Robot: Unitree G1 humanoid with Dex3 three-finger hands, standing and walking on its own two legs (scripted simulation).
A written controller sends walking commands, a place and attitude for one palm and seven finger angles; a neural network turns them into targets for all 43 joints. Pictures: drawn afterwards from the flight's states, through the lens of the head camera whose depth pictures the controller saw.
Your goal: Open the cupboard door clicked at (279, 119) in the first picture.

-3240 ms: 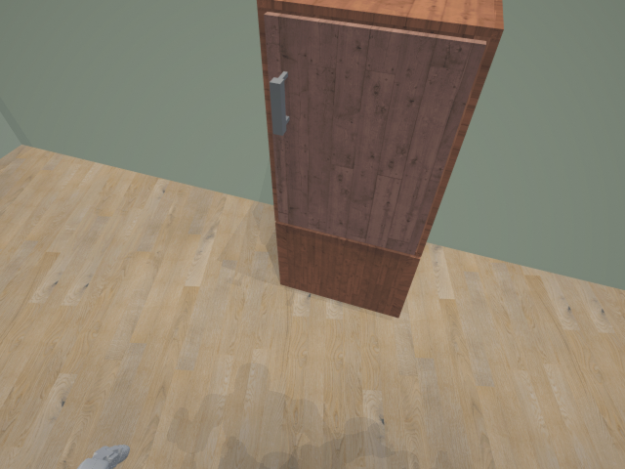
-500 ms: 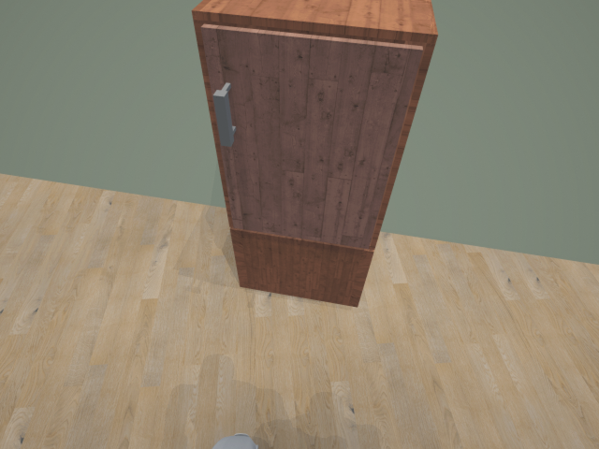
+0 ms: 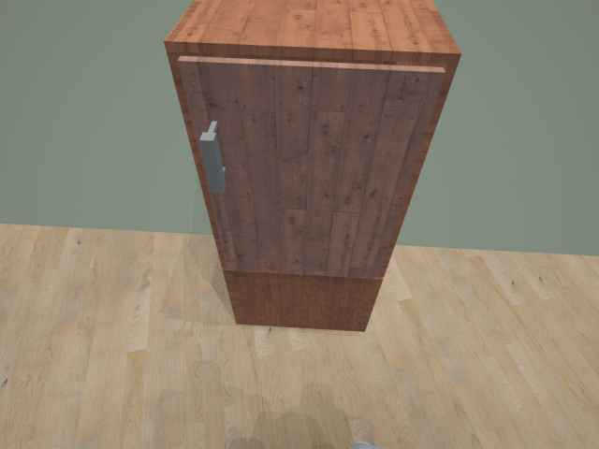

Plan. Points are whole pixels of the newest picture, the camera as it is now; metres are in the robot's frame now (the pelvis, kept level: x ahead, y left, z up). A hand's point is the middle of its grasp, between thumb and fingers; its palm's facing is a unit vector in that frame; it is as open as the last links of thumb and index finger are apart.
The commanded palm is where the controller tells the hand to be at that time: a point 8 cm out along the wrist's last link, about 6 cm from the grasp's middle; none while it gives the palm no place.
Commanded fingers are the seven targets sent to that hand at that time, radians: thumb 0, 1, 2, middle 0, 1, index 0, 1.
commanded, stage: come to a stop and stand still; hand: left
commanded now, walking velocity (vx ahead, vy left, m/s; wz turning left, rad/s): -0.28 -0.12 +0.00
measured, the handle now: (216, 157) +0.60 +0.17 +0.04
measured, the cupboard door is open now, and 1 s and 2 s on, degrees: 0 0 0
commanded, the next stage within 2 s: look again from close up in 1.22 s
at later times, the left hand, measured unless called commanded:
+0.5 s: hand out of the picture +0.05 +0.22 -0.18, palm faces +0.08 -0.97 -0.21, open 7.3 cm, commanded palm none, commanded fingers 0.00 0.90 0.90 -0.20 -0.30 -0.20 -0.30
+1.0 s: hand out of the picture -0.06 +0.14 -0.17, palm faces +0.03 -0.98 -0.18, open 7.3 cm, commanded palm none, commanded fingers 0.00 0.90 0.90 -0.20 -0.30 -0.20 -0.30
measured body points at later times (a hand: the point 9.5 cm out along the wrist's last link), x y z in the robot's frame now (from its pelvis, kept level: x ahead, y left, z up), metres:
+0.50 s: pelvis +0.00 +0.02 +0.00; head +0.02 +0.05 +0.45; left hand +0.05 +0.27 -0.16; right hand +0.04 -0.21 -0.14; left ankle -0.01 +0.11 -0.74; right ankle -0.02 -0.12 -0.68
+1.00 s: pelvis -0.05 -0.02 +0.01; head -0.06 -0.03 +0.46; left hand -0.06 +0.19 -0.15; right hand -0.07 -0.23 -0.16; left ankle -0.01 +0.11 -0.74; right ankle -0.06 -0.12 -0.74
